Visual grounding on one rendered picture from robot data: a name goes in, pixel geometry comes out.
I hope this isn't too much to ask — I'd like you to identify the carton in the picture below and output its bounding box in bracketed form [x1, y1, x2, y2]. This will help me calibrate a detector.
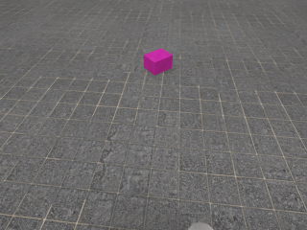
[143, 48, 173, 75]

